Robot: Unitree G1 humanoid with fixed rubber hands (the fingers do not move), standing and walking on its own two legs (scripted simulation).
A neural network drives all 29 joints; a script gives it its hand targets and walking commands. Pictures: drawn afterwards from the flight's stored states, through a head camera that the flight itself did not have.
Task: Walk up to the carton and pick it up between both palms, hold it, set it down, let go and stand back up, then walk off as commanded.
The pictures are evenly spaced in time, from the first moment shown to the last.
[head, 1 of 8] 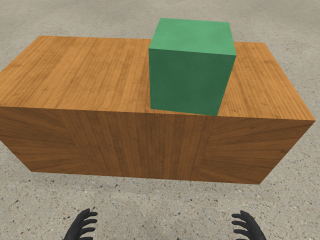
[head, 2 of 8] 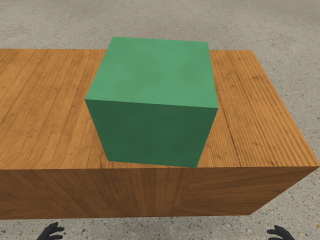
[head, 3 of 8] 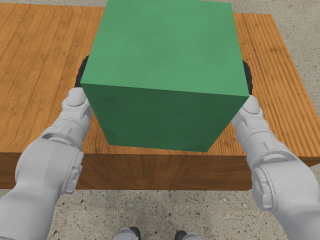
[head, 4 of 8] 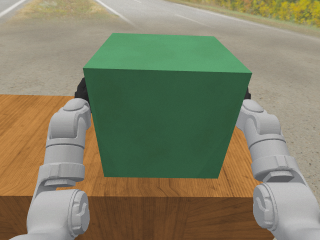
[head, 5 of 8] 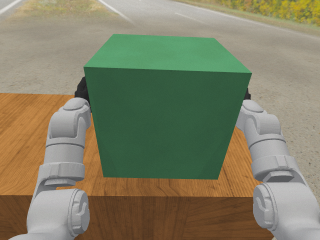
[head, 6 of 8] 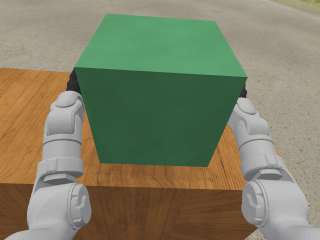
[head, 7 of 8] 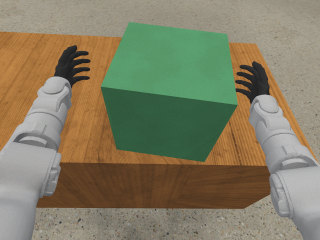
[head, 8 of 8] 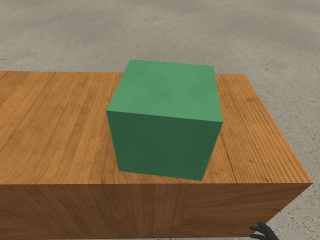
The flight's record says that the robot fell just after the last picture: no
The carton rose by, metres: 0.22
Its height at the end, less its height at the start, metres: +0.00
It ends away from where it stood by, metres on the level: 0.04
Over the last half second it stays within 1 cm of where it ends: yes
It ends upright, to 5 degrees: yes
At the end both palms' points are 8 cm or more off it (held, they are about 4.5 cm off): yes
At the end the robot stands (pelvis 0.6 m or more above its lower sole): yes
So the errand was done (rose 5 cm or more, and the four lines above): yes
